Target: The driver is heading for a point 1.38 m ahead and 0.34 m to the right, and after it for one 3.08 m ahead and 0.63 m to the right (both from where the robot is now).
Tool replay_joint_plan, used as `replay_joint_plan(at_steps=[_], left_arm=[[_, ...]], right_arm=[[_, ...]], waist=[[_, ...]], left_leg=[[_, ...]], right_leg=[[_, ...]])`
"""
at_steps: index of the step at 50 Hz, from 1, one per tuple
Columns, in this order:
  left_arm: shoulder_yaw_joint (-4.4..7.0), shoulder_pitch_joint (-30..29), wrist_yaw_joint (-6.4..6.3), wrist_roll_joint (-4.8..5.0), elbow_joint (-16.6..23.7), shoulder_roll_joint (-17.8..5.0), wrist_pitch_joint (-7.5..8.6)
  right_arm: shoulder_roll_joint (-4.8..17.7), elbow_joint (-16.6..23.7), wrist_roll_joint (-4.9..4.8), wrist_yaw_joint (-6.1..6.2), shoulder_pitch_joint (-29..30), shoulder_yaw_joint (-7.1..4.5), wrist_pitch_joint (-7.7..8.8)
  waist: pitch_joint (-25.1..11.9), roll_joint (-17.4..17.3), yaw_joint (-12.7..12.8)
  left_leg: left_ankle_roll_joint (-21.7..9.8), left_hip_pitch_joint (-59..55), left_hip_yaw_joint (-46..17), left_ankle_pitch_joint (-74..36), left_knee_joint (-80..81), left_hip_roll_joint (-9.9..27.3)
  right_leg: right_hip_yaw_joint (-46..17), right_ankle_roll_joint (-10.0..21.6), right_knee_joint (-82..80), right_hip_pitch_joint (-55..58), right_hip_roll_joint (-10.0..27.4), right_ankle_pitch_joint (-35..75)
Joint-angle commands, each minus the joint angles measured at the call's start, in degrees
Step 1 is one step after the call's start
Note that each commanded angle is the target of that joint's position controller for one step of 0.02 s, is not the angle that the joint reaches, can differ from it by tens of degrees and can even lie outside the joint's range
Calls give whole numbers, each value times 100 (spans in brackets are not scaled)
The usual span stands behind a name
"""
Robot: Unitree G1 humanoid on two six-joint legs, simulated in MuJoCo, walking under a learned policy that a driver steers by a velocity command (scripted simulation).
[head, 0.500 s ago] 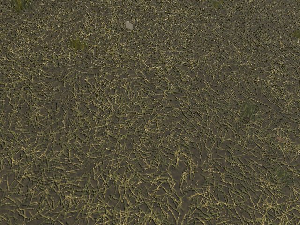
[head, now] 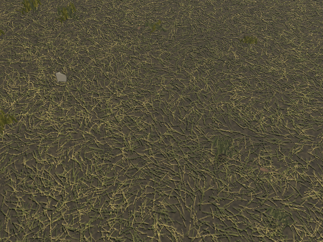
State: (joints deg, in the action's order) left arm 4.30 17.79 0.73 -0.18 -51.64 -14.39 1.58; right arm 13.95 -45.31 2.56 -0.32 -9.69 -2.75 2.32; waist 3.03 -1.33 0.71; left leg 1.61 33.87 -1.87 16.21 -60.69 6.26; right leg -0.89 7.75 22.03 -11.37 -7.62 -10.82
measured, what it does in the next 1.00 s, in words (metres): walks ahead, turning right: left foot, then right foot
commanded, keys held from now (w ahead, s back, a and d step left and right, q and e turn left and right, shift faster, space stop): w+e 0.90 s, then w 0.10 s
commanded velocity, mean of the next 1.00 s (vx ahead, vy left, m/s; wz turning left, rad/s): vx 0.50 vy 0.00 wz -0.58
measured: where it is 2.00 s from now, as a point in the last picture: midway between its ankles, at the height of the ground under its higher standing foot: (253, 145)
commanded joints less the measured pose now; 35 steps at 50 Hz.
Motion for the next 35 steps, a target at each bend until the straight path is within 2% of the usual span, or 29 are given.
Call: replay_joint_plan(at_steps=[1,5,9,10,12,13,14,15,16,17,18,19,21,22,25,30,32,35], left_arm=[[190,132,-19,37,342,-873,141],[207,614,-39,16,297,-878,135],[210,909,-80,-67,293,-916,122],[214,899,-89,-88,322,-941,121],[242,613,-110,-119,441,-1056,133],[259,438,-97,-118,503,-1123,153],[254,328,-58,-78,529,-1114,201],[159,360,-4,-4,649,-775,264],[57,919,-8,178,850,-273,256],[88,1040,-55,-9,714,-707,168],[110,702,-29,-84,647,-798,120],[89,382,31,-99,677,-696,106],[77,253,126,-202,717,-580,5],[66,241,155,-198,728,-544,-45],[29,-158,228,-183,910,-460,-127],[-89,-1123,337,-163,1263,-306,-122],[-146,-1508,390,-156,1397,-239,-97],[-173,-1881,428,-177,1548,-270,-98]], right_arm=[[367,271,9,-19,-36,-85,-73],[416,517,-53,-27,856,-53,-53],[432,735,-105,-71,1460,4,35],[473,767,-116,-72,1459,4,62],[625,673,-140,-62,1012,-31,121],[729,535,-152,-26,534,-74,162],[891,333,-124,30,-185,-140,237],[1309,245,1,118,-1064,-245,310],[1869,302,107,166,-1283,-356,246],[1566,299,16,143,-967,-340,161],[999,403,-32,122,-581,-211,141],[703,383,-46,100,-347,-135,149],[532,253,-61,112,-421,-72,210],[548,178,-95,97,-519,-77,268],[611,35,-164,53,-739,-115,395],[623,-151,-140,42,-982,-129,372],[709,-206,-141,47,-1054,-152,363],[858,-305,-145,89,-1262,-193,319]], waist=[[-233,329,-89],[-125,482,274],[-53,558,476],[-56,615,448],[-103,726,167],[-239,727,-68],[-564,431,-450],[-1337,-261,-786],[-2008,-1643,-508],[-1712,-1224,-266],[-918,-439,-232],[-457,-117,-198],[-221,-511,-101],[-271,-586,-75],[-287,-498,-43],[-36,-425,-176],[59,-420,-255],[167,-397,-339]], left_leg=[[163,169,164,-625,618,-72],[192,470,56,-1325,1558,-179],[140,317,54,-1299,2333,-409],[93,113,21,-1199,2516,-462],[-47,-803,-21,-871,2948,-585],[-136,-1554,43,-665,3111,-723],[-267,-2579,15,-715,3476,-712],[-529,-3831,-1001,275,3729,327],[-1094,-5105,-3597,994,4380,1851],[-1280,-4614,-4298,1650,4542,1911],[-1170,-3851,-3408,1650,4596,1651],[-1060,-3257,-2481,842,4698,1325],[-893,-2752,-1340,-502,4859,904],[-890,-2728,-1051,-995,4886,838],[-992,-2893,-464,-1890,5013,892],[-986,-2996,448,-2223,5182,763],[-924,-2963,750,-2263,5197,752],[-843,-3270,1011,-2558,5080,885]], right_leg=[[-1469,804,-966,70,1393,1749],[-1706,655,-913,548,1356,1273],[-1915,589,-543,930,1434,1748],[-2009,533,-433,938,1470,1846],[-2159,322,-179,648,1487,1957],[-2189,215,161,410,1414,2249],[-1998,71,1019,130,1092,2355],[-1468,-92,2579,-403,652,1505],[-721,-273,4143,-2055,-217,-1957],[-653,-207,4842,-2608,275,-2001],[-619,-202,4961,-2652,561,-1439],[-535,-258,4735,-2539,752,-1023],[-433,-363,4457,-2290,970,-788],[-384,-395,4466,-2231,960,-686],[-324,-466,4353,-2609,1033,-333],[-25,-580,3212,-2904,1147,553],[181,-521,2500,-2627,1152,860],[499,-346,1841,-2356,1096,627]])
Keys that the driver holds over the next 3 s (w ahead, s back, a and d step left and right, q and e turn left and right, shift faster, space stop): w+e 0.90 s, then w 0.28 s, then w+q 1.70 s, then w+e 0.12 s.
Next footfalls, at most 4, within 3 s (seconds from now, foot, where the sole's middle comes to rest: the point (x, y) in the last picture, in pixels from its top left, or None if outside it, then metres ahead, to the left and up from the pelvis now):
0.30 left None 0.34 0.14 -0.78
0.82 right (218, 233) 0.50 -0.17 -0.78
1.40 left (226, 158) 0.86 -0.24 -0.78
1.90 right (278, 128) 1.03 -0.53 -0.78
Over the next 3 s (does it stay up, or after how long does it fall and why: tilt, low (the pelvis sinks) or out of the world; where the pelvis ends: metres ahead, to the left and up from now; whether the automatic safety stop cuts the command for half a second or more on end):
stays up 1.50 -0.39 -0.02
